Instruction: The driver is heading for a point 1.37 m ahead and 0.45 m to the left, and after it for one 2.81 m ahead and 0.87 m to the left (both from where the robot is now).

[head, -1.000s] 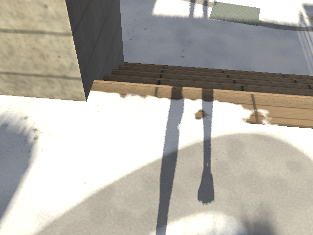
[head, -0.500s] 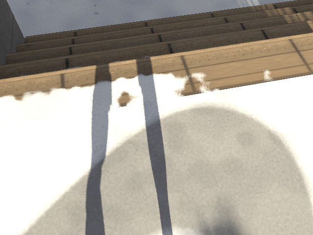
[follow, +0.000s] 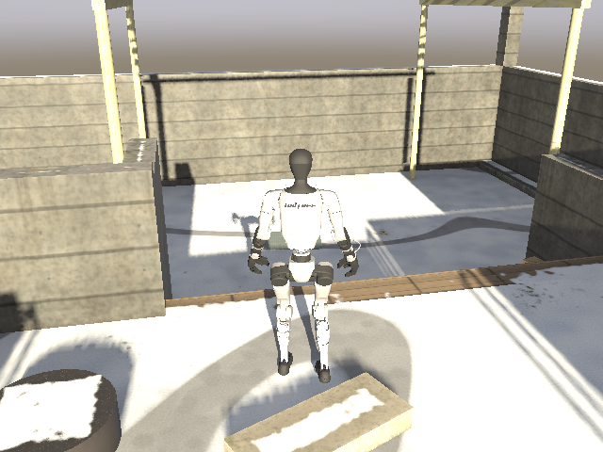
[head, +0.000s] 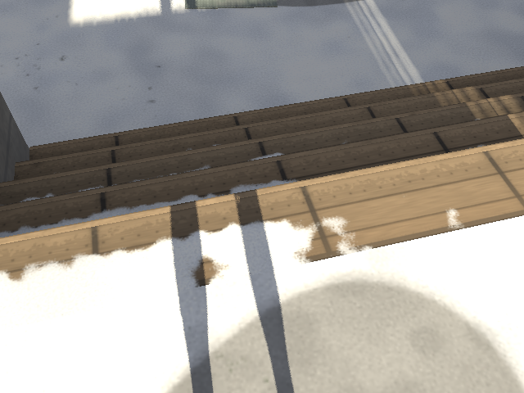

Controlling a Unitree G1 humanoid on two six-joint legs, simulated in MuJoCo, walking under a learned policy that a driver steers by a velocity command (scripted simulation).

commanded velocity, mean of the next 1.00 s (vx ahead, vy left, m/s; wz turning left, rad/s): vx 0.01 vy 0.00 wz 0.42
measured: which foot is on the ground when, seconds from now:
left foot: down 0.00-0.16, up 0.18-0.58, down 0.60-1.00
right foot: up 0.00-0.12, down 0.14-0.60, up 0.62-0.96, down 0.98-1.00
